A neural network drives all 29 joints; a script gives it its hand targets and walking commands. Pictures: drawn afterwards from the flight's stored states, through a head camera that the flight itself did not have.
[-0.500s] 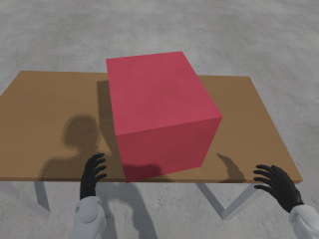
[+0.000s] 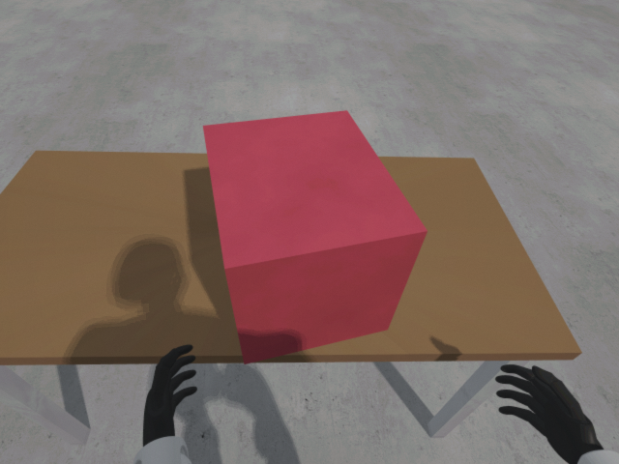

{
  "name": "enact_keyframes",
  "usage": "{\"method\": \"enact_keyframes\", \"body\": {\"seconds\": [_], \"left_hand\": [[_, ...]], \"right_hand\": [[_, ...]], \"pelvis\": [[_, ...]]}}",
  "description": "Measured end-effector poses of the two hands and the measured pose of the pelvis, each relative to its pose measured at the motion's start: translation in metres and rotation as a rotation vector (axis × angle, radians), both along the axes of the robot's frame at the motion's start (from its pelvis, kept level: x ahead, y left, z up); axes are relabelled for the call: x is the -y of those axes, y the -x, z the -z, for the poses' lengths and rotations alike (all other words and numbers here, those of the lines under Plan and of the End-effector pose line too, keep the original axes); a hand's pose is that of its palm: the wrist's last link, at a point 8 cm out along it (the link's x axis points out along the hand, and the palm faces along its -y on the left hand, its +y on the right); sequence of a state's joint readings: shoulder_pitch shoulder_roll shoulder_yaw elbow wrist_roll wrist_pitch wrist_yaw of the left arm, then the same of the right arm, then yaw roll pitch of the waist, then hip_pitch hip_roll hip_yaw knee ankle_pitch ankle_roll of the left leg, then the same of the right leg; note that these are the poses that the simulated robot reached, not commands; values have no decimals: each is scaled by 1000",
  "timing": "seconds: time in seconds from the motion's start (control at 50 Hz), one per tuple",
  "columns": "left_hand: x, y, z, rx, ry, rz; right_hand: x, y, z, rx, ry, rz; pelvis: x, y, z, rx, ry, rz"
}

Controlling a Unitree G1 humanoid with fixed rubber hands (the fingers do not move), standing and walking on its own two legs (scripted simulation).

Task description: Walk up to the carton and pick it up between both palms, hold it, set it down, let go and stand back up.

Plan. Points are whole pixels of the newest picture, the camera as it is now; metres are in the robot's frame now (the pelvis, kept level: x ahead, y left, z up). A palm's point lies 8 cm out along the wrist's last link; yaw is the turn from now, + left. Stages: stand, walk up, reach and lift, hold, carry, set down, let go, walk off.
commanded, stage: set down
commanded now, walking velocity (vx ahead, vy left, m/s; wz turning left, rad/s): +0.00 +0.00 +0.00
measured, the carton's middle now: (298, 231) +0.49 +0.03 +0.01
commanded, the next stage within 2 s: none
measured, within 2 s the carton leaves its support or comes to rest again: neither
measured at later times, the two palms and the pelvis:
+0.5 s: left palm (158, 440) +0.18 +0.19 -0.03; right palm (553, 446) +0.18 -0.29 -0.03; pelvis +0.01 +0.01 +0.00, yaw +0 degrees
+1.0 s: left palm (151, 452) +0.17 +0.20 -0.05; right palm (501, 457) +0.18 -0.23 -0.05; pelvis +0.01 +0.02 +0.01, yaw +0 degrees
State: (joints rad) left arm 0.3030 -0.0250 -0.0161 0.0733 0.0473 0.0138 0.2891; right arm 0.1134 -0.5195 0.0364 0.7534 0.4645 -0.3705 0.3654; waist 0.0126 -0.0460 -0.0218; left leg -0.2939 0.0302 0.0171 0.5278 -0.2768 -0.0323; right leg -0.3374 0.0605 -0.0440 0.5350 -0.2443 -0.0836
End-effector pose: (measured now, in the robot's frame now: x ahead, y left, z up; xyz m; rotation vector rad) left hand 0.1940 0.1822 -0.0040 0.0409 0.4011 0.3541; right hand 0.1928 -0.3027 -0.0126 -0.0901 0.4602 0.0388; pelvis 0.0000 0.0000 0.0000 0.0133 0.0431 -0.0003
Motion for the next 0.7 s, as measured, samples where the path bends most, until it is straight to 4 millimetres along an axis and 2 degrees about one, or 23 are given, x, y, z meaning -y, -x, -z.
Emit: {"method": "enact_keyframes", "body": {"seconds": [0.46,0.7], "left_hand": [[-9,10,25,-97,16,41],[-14,12,41,-181,27,87]], "right_hand": [[-14,9,12,-61,-2,44],[-35,10,23,-120,-8,48]], "pelvis": [[-5,-6,0,-11,8,-11],[-14,-5,-3,-9,10,-4]]}}
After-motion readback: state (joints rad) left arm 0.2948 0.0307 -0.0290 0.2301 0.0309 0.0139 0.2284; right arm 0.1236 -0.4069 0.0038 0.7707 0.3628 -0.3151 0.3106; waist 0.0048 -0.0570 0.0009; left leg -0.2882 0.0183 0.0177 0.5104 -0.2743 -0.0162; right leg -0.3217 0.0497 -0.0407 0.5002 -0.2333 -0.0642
